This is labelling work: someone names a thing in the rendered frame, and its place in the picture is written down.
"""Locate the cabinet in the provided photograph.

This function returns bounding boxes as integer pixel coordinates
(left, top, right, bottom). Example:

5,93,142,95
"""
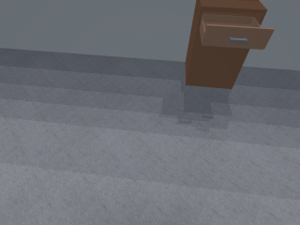
185,0,267,89

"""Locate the handle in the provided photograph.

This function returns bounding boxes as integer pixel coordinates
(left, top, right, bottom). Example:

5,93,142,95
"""
229,37,248,44

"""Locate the drawer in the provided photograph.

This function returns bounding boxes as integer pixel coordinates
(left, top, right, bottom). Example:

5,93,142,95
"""
200,14,275,50

